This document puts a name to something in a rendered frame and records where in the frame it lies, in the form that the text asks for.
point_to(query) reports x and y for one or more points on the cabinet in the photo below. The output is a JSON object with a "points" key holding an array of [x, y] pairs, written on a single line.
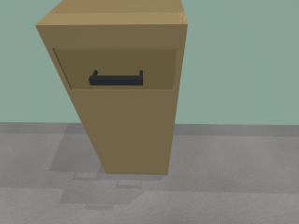
{"points": [[131, 130]]}

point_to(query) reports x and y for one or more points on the drawer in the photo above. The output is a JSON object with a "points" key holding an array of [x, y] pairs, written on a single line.
{"points": [[157, 64]]}

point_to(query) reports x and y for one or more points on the handle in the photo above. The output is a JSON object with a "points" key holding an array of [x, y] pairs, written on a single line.
{"points": [[96, 80]]}

